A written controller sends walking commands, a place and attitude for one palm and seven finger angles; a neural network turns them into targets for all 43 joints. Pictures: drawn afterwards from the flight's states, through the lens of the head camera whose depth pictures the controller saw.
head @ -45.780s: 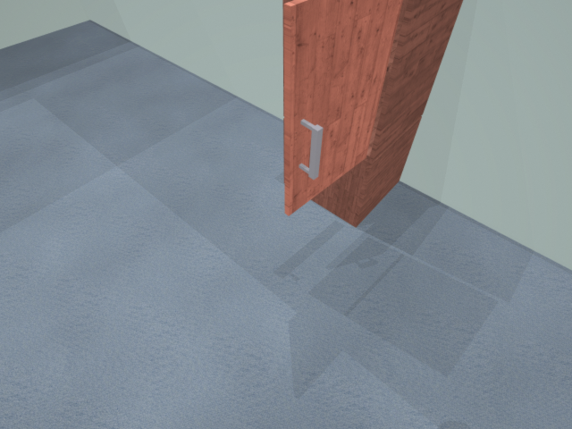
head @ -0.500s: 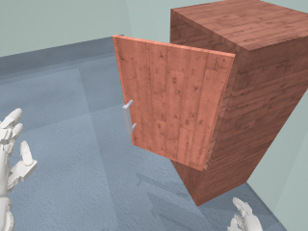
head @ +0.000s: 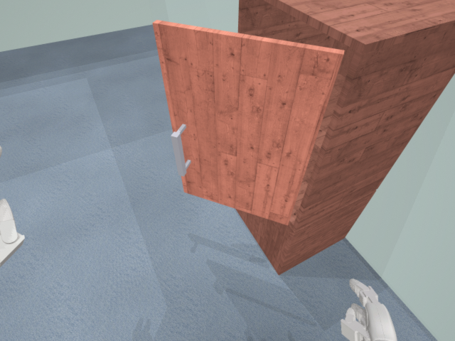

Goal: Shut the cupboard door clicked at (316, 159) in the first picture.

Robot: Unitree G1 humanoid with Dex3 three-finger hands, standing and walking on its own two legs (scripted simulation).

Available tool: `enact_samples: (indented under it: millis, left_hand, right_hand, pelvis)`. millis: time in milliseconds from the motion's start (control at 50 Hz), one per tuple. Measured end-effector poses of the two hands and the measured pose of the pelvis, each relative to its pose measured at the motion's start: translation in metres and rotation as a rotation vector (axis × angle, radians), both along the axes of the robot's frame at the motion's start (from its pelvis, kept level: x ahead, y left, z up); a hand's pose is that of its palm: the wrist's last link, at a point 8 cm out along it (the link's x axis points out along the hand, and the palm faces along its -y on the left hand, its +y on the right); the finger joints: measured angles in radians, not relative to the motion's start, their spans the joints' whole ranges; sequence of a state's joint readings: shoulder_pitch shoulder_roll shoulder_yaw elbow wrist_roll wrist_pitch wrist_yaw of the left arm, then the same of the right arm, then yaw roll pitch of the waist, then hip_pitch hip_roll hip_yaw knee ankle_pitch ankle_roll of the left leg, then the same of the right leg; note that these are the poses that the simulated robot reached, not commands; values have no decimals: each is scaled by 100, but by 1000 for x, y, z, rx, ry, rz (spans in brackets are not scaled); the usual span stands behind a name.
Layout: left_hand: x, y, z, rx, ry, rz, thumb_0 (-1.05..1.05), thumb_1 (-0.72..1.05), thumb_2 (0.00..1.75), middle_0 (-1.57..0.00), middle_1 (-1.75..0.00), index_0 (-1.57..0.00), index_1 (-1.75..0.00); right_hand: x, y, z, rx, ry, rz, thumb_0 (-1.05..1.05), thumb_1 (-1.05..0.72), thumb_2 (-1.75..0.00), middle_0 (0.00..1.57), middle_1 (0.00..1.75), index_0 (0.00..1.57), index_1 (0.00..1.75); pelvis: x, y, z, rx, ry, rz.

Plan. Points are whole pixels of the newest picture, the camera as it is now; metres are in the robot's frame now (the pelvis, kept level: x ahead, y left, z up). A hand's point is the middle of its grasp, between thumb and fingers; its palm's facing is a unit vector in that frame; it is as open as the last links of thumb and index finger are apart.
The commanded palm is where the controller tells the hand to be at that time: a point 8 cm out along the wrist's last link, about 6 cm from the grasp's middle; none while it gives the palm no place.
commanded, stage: step back with the hand held close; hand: left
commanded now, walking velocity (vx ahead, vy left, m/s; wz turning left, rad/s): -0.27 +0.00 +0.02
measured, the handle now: (182, 151) +0.63 +0.17 -0.09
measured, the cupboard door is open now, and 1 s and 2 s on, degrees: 41 41 41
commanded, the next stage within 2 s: stop stepping back and stand still in 1.04 s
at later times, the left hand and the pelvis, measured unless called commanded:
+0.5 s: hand (2, 302) +0.13 +0.24 +0.18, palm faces +0.48 -0.75 -0.46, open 7.4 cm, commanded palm +0.06 +0.28 +0.18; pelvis -0.08 -0.02 -0.02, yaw +1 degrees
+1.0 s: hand out of the picture +0.00 +0.25 +0.19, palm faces +0.58 -0.73 -0.37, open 7.4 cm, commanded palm -0.10 +0.29 +0.18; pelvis -0.19 -0.03 -0.03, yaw +10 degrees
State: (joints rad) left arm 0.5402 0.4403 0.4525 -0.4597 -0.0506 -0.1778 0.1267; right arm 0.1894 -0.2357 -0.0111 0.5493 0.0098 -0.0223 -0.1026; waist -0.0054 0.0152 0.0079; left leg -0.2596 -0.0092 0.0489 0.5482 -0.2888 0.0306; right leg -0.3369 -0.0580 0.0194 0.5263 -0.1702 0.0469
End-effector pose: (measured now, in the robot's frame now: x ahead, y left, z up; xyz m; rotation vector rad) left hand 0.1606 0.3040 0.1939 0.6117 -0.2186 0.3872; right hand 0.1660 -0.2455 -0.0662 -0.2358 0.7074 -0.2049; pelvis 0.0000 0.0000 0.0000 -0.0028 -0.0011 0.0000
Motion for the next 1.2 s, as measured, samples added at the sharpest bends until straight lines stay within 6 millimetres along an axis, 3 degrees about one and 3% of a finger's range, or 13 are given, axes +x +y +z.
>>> enact_samples:
  millis: [80, 160, 280, 440, 620, 740, 860, 940, 1000, 1080, 1140, 1200]
  left_hand:
    - [-20, 5, 1, 6, -52, 24, 1, 89, 90, -21, -30, -21, -30]
    - [-37, 6, -13, -28, -63, 63, 1, 89, 90, -21, -30, -21, -30]
    - [-54, -9, -29, -71, -81, 66, 1, 89, 90, -21, -30, -21, -30]
    - [-70, -29, -5, -1, -172, -12, 2, 89, 90, -21, -30, -21, -31]
    - [-92, -20, -4, 64, -131, -1, 1, 89, 90, -21, -30, -21, -31]
    - [-141, -19, -10, 115, -135, 77, 1, 89, 90, -21, -30, -22, -31]
    - [-183, -22, -13, -11, -194, 130, 1, 89, 90, -21, -30, -21, -31]
    - [-196, -21, -9, -39, -240, 78, 1, 89, 90, -21, -30, -21, -31]
    - [-212, -20, 7, 6, -290, 42, 2, 89, 90, -21, -30, -21, -31]
    - [-262, -17, 21, 72, -358, 83, 1, 89, 90, -21, -30, -21, -31]
    - [-300, -16, 8, 116, -307, 151, 1, 89, 90, -21, -30, -21, -30]
    - [-326, -6, -3, 31, -224, 200, 1, 89, 90, -21, -30, -21, -30]
  right_hand:
    - [-10, 6, 1, 11, -36, 20, 1, -91, -90, 20, 30, 20, 30]
    - [-24, 9, -5, 21, -43, 41, 1, -91, -90, 21, 30, 20, 30]
    - [-52, 2, -17, 15, -6, 66, 1, -90, -90, 21, 30, 20, 30]
    - [-89, -18, -20, -10, 33, 45, 1, -90, -90, 21, 30, 20, 30]
    - [-122, -29, -23, -19, 44, 2, 1, -91, -90, 21, 30, 20, 30]
    - [-123, -26, -35, -2, 27, 58, 1, -91, -90, 20, 30, 20, 30]
    - [-125, -14, -31, -16, 28, 154, 1, -91, -90, 20, 30, 20, 30]
    - [-142, -1, -22, -26, -9, 158, 1, -91, -90, 21, 30, 20, 30]
    - [-160, 8, -20, -3, -33, 158, 1, -91, -90, 20, 30, 20, 30]
    - [-178, 14, -26, 59, -43, 177, 1, -91, -90, 21, 30, 20, 30]
    - [-185, 16, -39, 77, -73, 216, 1, -90, -90, 21, 30, 20, 30]
    - [-207, 21, -39, 35, 7, 245, 1, -91, -90, 21, 30, 20, 30]
  pelvis:
    - [-13, 0, -5, 5, -8, -1]
    - [-27, -3, -10, 3, -17, 2]
    - [-47, -14, -17, 3, -28, 15]
    - [-68, -24, -17, 10, -15, 16]
    - [-94, -23, -19, 3, -8, 66]
    - [-111, -33, -30, 5, -35, 110]
    - [-140, -30, -28, 16, -33, 117]
    - [-168, -26, -27, -28, -32, 119]
    - [-188, -33, -26, -89, -49, 179]
    - [-209, -41, -33, -79, -34, 208]
    - [-233, -41, -48, -11, -7, 162]
    - [-250, -25, -33, -5, -27, 135]
